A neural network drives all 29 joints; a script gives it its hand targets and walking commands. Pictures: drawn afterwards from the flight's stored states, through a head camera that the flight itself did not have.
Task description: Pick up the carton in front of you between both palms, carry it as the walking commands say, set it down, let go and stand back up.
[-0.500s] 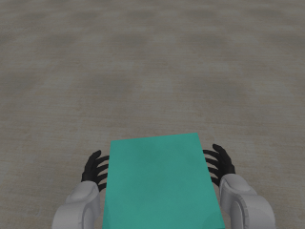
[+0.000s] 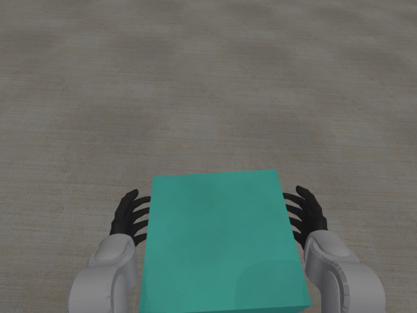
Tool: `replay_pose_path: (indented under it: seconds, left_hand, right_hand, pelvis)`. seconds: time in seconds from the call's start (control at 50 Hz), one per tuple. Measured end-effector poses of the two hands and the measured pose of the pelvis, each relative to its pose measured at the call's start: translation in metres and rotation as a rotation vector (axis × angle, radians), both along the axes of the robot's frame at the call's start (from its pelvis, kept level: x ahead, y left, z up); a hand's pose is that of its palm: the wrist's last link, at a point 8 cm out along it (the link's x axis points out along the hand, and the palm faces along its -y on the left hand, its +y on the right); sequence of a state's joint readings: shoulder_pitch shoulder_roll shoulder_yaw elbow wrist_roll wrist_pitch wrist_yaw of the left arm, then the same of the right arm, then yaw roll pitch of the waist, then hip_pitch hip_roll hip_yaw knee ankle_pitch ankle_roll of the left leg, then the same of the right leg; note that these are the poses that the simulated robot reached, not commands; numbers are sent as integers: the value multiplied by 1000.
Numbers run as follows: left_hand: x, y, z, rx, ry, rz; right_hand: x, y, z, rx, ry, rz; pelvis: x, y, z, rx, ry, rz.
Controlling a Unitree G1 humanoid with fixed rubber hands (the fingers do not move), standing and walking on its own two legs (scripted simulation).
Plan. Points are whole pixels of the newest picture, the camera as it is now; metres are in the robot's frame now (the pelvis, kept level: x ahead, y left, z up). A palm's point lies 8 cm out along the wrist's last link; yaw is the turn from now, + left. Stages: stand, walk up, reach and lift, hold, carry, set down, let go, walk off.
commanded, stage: carry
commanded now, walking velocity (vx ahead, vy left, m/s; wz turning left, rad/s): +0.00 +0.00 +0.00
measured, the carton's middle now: (219, 256) +0.24 -0.01 +0.00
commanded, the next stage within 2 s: hold in 1.76 s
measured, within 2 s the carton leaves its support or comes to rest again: neither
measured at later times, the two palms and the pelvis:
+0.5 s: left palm (142, 179) +0.35 +0.13 +0.08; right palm (297, 170) +0.37 -0.17 +0.08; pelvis +0.12 -0.03 -0.01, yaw +2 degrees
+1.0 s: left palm (142, 192) +0.34 +0.14 +0.05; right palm (292, 183) +0.36 -0.16 +0.05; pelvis +0.09 -0.03 -0.01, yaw +3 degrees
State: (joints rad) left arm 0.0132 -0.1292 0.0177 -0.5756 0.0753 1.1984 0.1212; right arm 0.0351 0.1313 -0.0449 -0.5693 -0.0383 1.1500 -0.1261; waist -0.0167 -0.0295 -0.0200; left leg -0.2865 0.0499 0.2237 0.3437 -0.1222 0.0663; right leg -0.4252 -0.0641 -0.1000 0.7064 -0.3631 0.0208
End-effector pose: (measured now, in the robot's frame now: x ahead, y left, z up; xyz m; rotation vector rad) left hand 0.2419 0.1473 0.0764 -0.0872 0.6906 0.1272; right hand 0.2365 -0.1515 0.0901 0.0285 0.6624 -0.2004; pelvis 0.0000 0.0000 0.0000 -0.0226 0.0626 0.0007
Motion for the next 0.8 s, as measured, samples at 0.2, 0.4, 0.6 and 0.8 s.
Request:
replay_pose_path:
  seconds: [0.2, 0.4, 0.6, 0.8]
  left_hand:
    - [65, -9, 22, 63, -72, 44]
    - [105, -14, 7, 52, -21, 63]
    - [109, -15, 4, 46, -32, 71]
    - [100, -14, -9, 78, 15, 56]
  right_hand:
    - [79, -9, 6, 58, -73, 47]
    - [125, -14, -6, 46, -21, 64]
    - [131, -15, -7, 40, -33, 71]
    - [123, -14, -20, 11, 13, 85]
  pelvis:
    - [83, -15, -9, 20, -24, 21]
    - [118, -26, -13, 13, 4, 38]
    - [125, -28, -15, 15, 5, 44]
    - [114, -27, -14, 16, -20, 44]
